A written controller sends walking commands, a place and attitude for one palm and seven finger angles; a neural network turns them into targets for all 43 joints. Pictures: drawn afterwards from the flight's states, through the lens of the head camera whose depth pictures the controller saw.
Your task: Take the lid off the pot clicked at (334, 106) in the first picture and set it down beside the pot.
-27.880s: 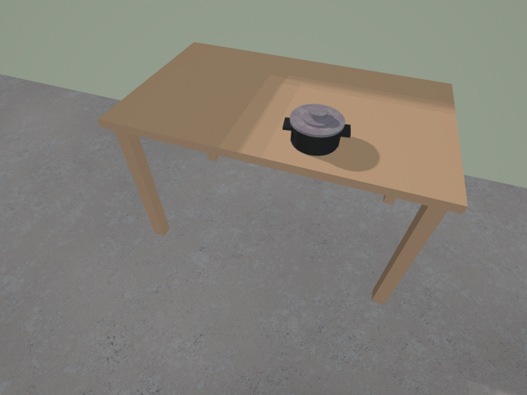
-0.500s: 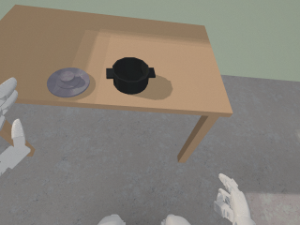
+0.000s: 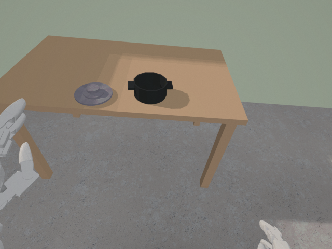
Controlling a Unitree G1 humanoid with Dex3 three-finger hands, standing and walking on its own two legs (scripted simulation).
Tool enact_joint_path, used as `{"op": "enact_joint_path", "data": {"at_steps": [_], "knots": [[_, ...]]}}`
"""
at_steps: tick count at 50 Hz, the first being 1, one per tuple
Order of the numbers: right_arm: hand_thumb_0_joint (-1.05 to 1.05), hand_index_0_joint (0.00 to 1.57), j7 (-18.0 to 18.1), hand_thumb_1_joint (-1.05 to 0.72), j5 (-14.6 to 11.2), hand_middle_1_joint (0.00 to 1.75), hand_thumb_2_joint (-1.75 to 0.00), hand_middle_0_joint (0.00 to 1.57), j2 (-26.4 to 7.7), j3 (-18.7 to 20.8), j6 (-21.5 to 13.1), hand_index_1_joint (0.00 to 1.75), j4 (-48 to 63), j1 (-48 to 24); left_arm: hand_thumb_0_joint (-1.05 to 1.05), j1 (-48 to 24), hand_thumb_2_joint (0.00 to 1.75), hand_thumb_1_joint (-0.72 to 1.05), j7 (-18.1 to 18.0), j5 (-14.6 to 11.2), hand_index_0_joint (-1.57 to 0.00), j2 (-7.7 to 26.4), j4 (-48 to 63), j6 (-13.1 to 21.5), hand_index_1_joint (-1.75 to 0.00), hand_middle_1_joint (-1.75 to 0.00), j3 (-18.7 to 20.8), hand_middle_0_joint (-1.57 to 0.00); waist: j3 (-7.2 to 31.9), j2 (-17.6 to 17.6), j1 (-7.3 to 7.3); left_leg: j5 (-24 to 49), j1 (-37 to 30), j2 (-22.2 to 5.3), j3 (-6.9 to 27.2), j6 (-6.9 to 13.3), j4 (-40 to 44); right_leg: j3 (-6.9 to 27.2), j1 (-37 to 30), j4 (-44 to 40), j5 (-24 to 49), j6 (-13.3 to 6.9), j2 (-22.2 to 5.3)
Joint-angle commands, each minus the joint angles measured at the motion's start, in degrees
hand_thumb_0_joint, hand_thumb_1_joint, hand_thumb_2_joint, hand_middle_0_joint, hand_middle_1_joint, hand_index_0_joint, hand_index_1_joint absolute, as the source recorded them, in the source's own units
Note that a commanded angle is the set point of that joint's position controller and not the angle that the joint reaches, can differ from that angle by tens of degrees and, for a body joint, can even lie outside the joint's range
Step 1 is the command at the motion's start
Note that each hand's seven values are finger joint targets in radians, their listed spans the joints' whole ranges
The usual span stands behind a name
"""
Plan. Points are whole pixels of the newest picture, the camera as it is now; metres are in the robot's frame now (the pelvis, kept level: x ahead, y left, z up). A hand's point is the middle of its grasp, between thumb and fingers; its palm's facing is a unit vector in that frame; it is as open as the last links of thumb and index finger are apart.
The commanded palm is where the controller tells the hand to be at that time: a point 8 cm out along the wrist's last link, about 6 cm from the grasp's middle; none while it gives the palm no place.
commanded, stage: stop stepping back and stand still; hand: left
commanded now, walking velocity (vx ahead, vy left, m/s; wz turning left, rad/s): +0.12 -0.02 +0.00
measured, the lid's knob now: (92, 88) +0.74 +0.34 -0.05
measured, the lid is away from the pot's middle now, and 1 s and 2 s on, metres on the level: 0.25 0.25 0.25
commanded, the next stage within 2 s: let the arm hang, fingers relaxed in 1.64 s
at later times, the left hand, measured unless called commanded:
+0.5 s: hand out of the picture +0.14 +0.26 +0.17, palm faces +0.37 -0.83 -0.42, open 7.4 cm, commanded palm none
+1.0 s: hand out of the picture +0.01 +0.24 -0.16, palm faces +0.14 -0.97 -0.21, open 7.2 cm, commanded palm none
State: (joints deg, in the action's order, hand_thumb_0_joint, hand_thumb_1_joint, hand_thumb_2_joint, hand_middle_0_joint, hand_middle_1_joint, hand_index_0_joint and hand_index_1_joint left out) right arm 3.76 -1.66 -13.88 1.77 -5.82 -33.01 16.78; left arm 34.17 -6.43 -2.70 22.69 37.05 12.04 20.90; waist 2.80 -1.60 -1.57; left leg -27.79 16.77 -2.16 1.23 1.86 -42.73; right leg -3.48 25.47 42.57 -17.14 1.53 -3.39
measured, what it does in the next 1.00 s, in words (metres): steps on the spot: right foot, then left foot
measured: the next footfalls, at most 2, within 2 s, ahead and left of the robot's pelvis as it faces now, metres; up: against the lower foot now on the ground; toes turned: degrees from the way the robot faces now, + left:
right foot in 0.20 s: +0.02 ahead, -0.09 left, +0.00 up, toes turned +0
left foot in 0.50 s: +0.01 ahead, +0.12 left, +0.00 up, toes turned +9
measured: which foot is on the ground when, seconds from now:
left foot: down 0.00-0.20, up 0.22-0.48, down 0.50-1.00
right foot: down 0.00-0.00, up 0.02-0.18, down 0.20-0.48, up 0.50-0.70, down 0.72-1.00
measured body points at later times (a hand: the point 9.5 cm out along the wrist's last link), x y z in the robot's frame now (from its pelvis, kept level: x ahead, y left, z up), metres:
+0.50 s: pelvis -0.04 +0.02 +0.02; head -0.03 +0.03 +0.47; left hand +0.11 +0.30 +0.20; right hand +0.12 -0.23 -0.05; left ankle -0.03 +0.14 -0.71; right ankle -0.02 -0.09 -0.71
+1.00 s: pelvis +0.01 +0.04 +0.02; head +0.05 +0.07 +0.47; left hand +0.00 +0.29 -0.14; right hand +0.04 -0.19 -0.11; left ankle -0.03 +0.12 -0.71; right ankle +0.00 -0.10 -0.68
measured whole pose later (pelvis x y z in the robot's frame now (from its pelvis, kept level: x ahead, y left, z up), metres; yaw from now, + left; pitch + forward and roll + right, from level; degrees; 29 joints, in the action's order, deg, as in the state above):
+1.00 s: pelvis +0.01 +0.04 +0.02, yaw +7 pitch +2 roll -2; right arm 1.6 1.7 -8.0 1.0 -0.3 -54.0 19.9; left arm 16.5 -1.4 0.4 13.5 -55.1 -2.5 2.3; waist -3.3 -2.0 -0.8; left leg -20.6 15.2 0.6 -1.8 3.3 -33.6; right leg 0.3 19.2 42.5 -25.8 0.0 0.5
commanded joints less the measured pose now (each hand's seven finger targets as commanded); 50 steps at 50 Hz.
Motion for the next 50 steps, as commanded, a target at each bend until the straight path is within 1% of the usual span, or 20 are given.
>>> {"op": "enact_joint_path", "data": {"at_steps": [1,2,4,9,10,11,15,20,23,24,25,28,34,36,37,39,42,44,46,50], "knots": [[0.0,0.2,0.63,-0.9,0.17,0.3,-0.9,0.2,-4.94,2.33,-6.54,0.3,10.38,-5.97,0.0,-5.84,0.9,0.9,-2.77,0.1,-0.2,10.91,15.33,5.83,-0.3,-0.3,7.91,-0.2,-0.06,24.5,0.46,14.2,-2.66,-11.3,14.04,7.98,28.09,0.38,5.18,24.99,-14.63,-0.78,6.61],[0.0,0.2,0.15,-0.9,1.06,0.3,-0.9,0.2,-3.69,2.31,-6.92,0.3,7.38,-4.45,0.0,-0.79,0.9,0.9,-2.48,0.69,-0.2,11.88,9.36,5.46,-0.3,-0.3,9.98,-0.2,4.21,19.9,0.41,31.03,-4.01,-8.78,7.81,8.99,22.19,0.94,3.9,27.94,-13.85,-0.83,6.26],[0.0,0.2,-1.9,-0.9,0.55,0.3,-0.9,0.2,-3.86,1.93,-7.2,0.3,7.8,-7.15,0.0,-4.72,0.9,0.9,-1.92,-0.01,-0.2,11.34,13.79,5.77,-0.3,-0.3,9.17,-0.2,-4.25,17.91,0.27,23.56,3.59,-12.36,17.77,10.96,23.82,7.97,5.23,23.01,-12.07,-1.38,1.97],[0.0,0.2,-2.22,-0.9,-0.24,0.3,-0.9,0.2,-4.89,1.3,-4.99,0.3,7.21,-7.61,0.0,1.02,0.9,0.9,-0.76,0.17,-0.2,9.48,5.02,3.43,-0.3,-0.3,7.86,-0.2,-1.15,-0.92,1.77,2.89,11.82,-2.94,2.85,3.26,1.57,5.71,-20.78,-16.87,-1.37,-2.01,1.7],[0.0,0.2,-2.24,-0.9,-0.56,0.3,-0.9,0.2,-4.77,2.22,-3.79,0.3,7.75,-8.22,0.0,0.68,0.9,0.9,-0.32,0.22,-0.2,10.59,4.13,3.35,-0.3,-0.3,8.09,-0.2,-0.37,-15.16,1.38,-1.62,16.74,4.83,-3.15,1.51,-13.83,19.45,-21.09,-24.8,-9.22,-5.43,-5.36],[0.0,0.2,-2.11,-0.9,-0.73,0.3,-0.9,0.2,-5.16,3.04,-3.23,0.3,8.7,-9.72,0.0,1.15,0.9,0.9,0.03,-0.59,-0.2,11.15,1.28,3.56,-0.3,-0.3,8.86,-0.2,-1.82,-19.3,0.81,-1.36,20.71,6.17,-0.04,0.64,-28.56,34.43,-15.28,-29.66,-11.68,-7.58,-14.58],[0.0,0.2,-2.13,-0.9,-0.29,0.3,-0.9,0.2,-4.59,2.48,-1.57,0.3,6.61,-9.21,0.0,-0.7,0.9,0.9,1.16,-1.42,-0.2,9.9,2.75,5.32,-0.3,-0.3,9.35,-0.2,-5.48,-3.57,0.35,8.57,18.47,0.53,2.8,-0.62,-29.78,29.07,-4.69,-30.34,-14.85,-9.39,-13.11],[0.0,0.2,-0.12,-0.9,0.54,0.3,-0.9,0.2,-3.36,1.15,-3.27,0.3,7.23,-9.67,0.0,-3.17,0.9,0.9,-0.68,0.24,-0.2,8.34,8.49,4.74,-0.3,-0.3,4.86,-0.2,-2.74,-5.65,1.1,6.17,3.24,0.16,-3.91,1.1,-2.58,18.24,-3.53,-29.96,-15.33,-10.27,-11.43],[0.0,0.2,1.13,-0.9,1.19,0.3,-0.9,0.2,-3.38,0.72,-5.21,0.3,7.29,-8.38,0.0,-1.87,0.9,0.9,-2.55,0.47,-0.2,7.59,12.11,4.37,-0.3,-0.3,3.93,-0.2,-0.51,3.01,0.71,7.54,-10.12,0.83,-4.14,2.08,18.76,11.04,-2.9,-21.36,-15.57,-7.26,-6.32],[0.0,0.2,-5.19,-0.9,2.35,0.3,-0.9,0.2,-12.42,4.48,-4.61,0.3,-6.39,0.19,0.0,-8.03,0.9,0.9,4.37,6.75,-0.2,-7.93,-38.17,-7.0,-0.3,-0.3,-15.61,-0.2,-3.01,14.4,-5.25,13.0,-6.83,-7.71,10.91,3.8,15.35,0.1,11.46,1.91,-6.42,-3.65,-5.13],[0.0,0.2,-5.31,-0.9,3.0,0.3,-0.9,0.2,-10.84,4.06,1.28,0.3,-2.85,0.53,0.0,-7.64,0.9,0.9,5.57,6.1,-0.2,-6.19,-39.51,-11.44,-0.3,-0.3,-13.72,-0.2,-3.16,20.91,-3.6,4.95,-3.33,-14.97,25.15,9.1,22.83,0.37,14.38,14.69,-18.0,-1.18,2.19],[0.0,0.2,-4.08,-0.9,4.7,0.3,-0.9,0.2,-12.04,4.74,1.07,0.3,0.0,-0.8,0.0,-15.92,0.9,0.9,6.47,5.95,-0.2,-5.97,-41.62,-11.42,-0.3,-0.3,-15.22,-0.2,2.1,-1.63,-2.87,13.57,1.12,-15.16,28.47,11.86,20.98,6.13,11.02,20.35,-16.28,-1.08,1.51],[0.0,0.2,-2.65,-0.9,3.71,0.3,-0.9,0.2,-8.98,2.4,3.28,0.3,-6.11,-3.77,0.0,-16.5,0.9,0.9,6.39,4.42,-0.2,-4.04,-64.87,-11.78,-0.3,-0.3,-16.89,-0.2,4.22,8.38,2.71,36.53,0.88,-3.74,6.44,2.85,11.1,3.23,-13.76,-10.19,3.42,-1.08,4.79],[0.0,0.2,-2.95,-0.9,2.11,0.3,-0.9,0.2,-3.83,1.69,3.71,0.3,-6.3,-3.53,0.0,-12.82,0.9,0.9,5.51,4.4,-0.2,2.8,-70.88,-11.18,-0.3,-0.3,-15.79,-0.2,3.94,-3.72,3.87,9.79,13.59,3.92,-1.62,-1.84,0.18,24.93,-23.63,-18.73,14.27,-6.82,-9.86],[0.0,0.2,-3.08,-0.9,1.84,0.3,-0.9,0.2,-3.64,1.85,4.09,0.3,-7.44,-2.38,0.0,-14.49,0.9,0.9,5.44,4.33,-0.2,4.13,-72.8,-10.92,-0.3,-0.3,-16.28,-0.2,1.85,-1.38,2.7,-0.13,12.76,3.78,-2.53,-2.31,-5.17,30.05,-19.76,-22.67,11.32,-11.92,-15.69],[0.0,0.2,-3.59,-0.9,2.13,0.3,-0.9,0.2,-3.08,2.04,5.25,0.3,-10.43,-0.76,0.0,-20.33,0.9,0.9,5.19,4.34,-0.2,1.43,-75.63,-11.1,-0.3,-0.3,-16.95,-0.2,-3.71,-2.41,0.51,0.42,7.94,2.19,-0.65,-1.42,-8.13,27.03,-7.91,-26.91,-5.99,-12.65,-10.99],[0.0,0.2,-3.36,-0.9,2.34,0.3,-0.9,0.2,-1.33,1.86,5.19,0.3,-13.87,3.76,0.0,-22.64,0.9,0.9,4.28,4.25,-0.2,-3.7,-80.07,-11.27,-0.3,-0.3,-16.5,-0.2,-4.78,-6.36,-2.25,9.45,-0.29,-0.5,0.32,-0.02,7.81,16.42,-5.1,-20.47,6.38,-9.53,-7.35],[0.0,0.2,-2.92,-0.9,2.81,0.3,-0.9,0.2,-4.14,1.85,4.57,0.3,-16.05,5.88,0.0,-18.79,0.9,0.9,4.87,3.22,-0.2,-7.06,-82.2,-11.75,-0.3,-0.3,-17.6,-0.2,-1.72,11.84,-0.48,20.47,-7.14,-8.01,12.04,4.2,18.83,6.66,-2.08,-7.91,1.92,-4.1,1.7],[0.0,0.2,-1.69,-0.9,3.33,0.3,-0.9,0.2,-5.35,2.22,4.5,0.3,-16.81,6.34,0.0,-19.76,0.9,0.9,4.9,3.05,-0.2,-8.07,-84.24,-11.85,-0.3,-0.3,-18.59,-0.2,-2.83,17.93,-0.75,28.84,-10.64,-14.83,20.39,10.03,25.0,3.56,2.46,0.5,-9.7,-1.82,3.83],[0.0,0.2,-0.78,-0.9,2.87,0.3,-0.9,0.2,-2.54,1.05,4.05,0.3,-20.82,9.87,0.0,-21.47,0.9,0.9,5.26,2.73,-0.2,-8.96,-88.09,-11.32,-0.3,-0.3,-19.13,-0.2,0.86,8.34,-0.55,62.75,-19.16,-12.56,9.74,8.78,17.94,4.23,0.43,-1.7,-9.16,-1.4,2.13]]}}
